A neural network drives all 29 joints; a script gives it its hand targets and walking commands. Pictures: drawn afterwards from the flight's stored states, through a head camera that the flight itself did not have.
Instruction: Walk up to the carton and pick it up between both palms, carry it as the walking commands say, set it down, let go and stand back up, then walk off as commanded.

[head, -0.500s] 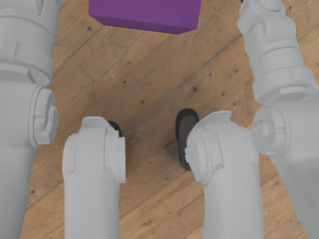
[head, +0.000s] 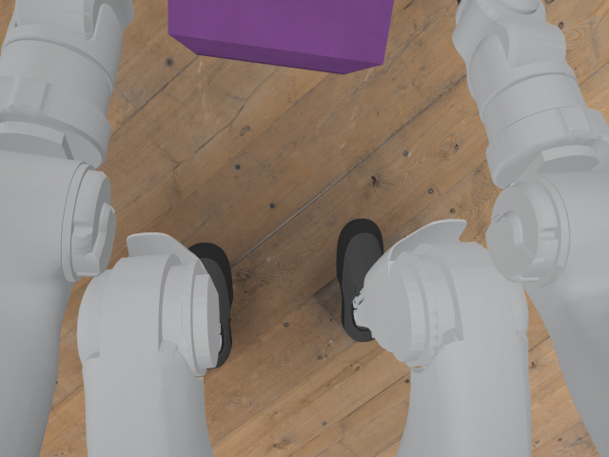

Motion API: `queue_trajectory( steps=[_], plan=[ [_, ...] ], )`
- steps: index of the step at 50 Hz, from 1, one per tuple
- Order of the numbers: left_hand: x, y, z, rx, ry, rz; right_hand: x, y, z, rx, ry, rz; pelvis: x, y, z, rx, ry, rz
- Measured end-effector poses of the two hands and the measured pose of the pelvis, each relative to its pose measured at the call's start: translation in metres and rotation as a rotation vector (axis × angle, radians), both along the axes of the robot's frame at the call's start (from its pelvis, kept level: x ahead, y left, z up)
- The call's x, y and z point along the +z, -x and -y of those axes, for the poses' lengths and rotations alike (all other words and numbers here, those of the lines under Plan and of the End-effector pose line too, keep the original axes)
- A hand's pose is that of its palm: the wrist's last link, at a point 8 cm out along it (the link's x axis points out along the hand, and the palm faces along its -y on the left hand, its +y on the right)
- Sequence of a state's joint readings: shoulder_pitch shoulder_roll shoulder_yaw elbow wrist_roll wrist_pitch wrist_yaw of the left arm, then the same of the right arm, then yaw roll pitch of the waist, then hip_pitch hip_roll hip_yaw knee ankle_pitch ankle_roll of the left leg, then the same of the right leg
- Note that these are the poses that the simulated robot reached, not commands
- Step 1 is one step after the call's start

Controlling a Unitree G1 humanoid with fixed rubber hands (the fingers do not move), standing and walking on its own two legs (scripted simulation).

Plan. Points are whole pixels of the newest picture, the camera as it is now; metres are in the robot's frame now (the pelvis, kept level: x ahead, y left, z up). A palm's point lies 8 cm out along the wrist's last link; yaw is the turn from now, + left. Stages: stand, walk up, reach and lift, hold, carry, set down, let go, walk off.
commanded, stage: reach and lift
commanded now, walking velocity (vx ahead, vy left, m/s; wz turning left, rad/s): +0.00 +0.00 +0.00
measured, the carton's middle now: out of the picture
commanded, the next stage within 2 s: none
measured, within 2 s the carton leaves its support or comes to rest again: leaves its support in 1.28 s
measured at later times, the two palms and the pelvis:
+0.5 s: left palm out of the picture +0.57 +0.13 -0.20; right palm out of the picture +0.54 -0.16 -0.19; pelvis +0.00 +0.00 +0.00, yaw +0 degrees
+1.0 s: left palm out of the picture +0.56 +0.13 -0.20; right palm out of the picture +0.55 -0.16 -0.19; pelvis +0.01 +0.00 -0.01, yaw +1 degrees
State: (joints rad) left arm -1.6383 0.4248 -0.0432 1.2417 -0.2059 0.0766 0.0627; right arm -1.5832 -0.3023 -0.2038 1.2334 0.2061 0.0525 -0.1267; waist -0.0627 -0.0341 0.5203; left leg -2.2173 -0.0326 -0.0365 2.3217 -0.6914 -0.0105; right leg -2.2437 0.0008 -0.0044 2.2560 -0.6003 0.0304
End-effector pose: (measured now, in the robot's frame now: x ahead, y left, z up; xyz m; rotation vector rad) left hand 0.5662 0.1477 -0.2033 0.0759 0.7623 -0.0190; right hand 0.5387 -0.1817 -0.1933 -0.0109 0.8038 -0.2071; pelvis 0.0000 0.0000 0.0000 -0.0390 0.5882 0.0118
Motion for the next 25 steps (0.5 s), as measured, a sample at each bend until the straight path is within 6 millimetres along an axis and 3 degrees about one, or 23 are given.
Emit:
queue_trajectory(
  steps=[9,16,25],
  plan=[
    [0.002,0.004,0.006,-0.022,0.008,-0.006,0.001,0.002,-0.005,0.021,-0.006,-0.005,0.003,0.004,0.001,0.0,-0.003,-0.005],
    [0.002,0.004,0.013,-0.034,0.007,-0.003,0.001,-0.003,-0.023,0.056,-0.026,-0.003,0.005,0.003,0.001,-0.001,-0.003,-0.011],
    [0.003,0.001,0.013,-0.054,-0.006,-0.019,0.002,-0.005,-0.023,0.054,-0.015,-0.015,0.004,0.001,0.0,0.002,0.001,-0.004]
  ],
)
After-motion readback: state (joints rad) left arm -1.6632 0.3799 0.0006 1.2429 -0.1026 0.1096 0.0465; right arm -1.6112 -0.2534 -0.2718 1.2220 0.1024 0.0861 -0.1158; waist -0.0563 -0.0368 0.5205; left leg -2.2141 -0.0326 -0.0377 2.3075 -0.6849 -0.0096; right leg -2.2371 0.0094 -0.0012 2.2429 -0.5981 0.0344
